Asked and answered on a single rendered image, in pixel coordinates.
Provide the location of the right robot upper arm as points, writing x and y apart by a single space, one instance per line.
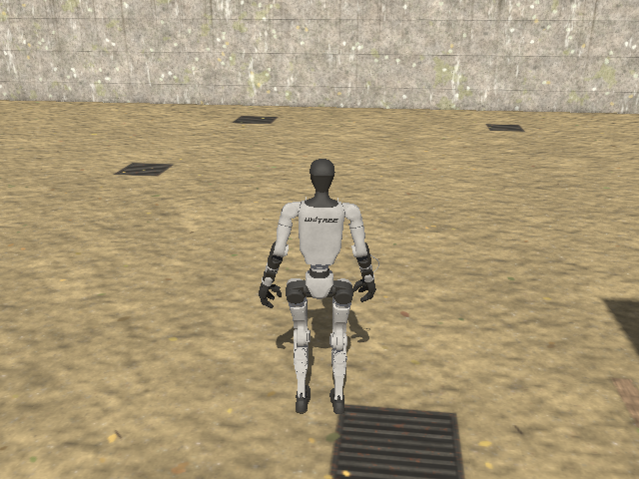
352 213

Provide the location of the robot right forearm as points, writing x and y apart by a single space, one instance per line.
365 266

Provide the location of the left robot upper arm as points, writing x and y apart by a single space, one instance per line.
289 212

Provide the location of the robot left forearm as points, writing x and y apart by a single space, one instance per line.
272 267

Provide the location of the robot right hand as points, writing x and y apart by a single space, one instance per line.
362 286

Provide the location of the robot left shin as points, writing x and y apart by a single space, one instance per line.
301 363

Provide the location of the humanoid robot head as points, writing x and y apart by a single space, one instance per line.
322 173

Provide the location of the robot left hand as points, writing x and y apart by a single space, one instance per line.
264 294

